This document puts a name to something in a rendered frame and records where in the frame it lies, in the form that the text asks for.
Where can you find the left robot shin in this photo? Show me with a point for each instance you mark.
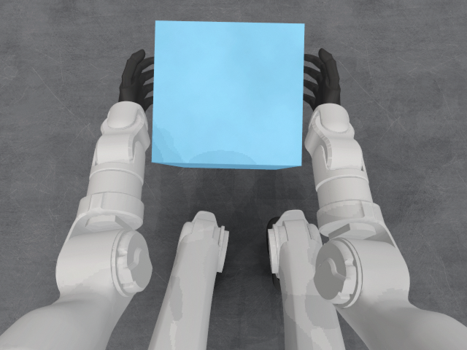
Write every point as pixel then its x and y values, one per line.
pixel 188 226

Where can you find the robot right forearm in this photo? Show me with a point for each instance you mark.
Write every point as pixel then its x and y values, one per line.
pixel 346 206

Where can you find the robot right foot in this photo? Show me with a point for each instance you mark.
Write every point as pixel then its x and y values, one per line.
pixel 274 277

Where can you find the robot right upper arm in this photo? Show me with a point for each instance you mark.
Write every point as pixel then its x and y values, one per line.
pixel 368 284

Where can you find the robot right hand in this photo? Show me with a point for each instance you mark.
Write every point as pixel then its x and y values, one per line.
pixel 328 89

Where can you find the robot left hand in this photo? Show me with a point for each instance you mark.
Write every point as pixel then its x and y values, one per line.
pixel 131 87

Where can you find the robot left forearm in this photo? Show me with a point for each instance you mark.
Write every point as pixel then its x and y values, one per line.
pixel 113 199

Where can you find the carton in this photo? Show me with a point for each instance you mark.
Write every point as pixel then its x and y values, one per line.
pixel 228 94

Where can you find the robot left upper arm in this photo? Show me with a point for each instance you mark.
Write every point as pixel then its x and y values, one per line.
pixel 98 274

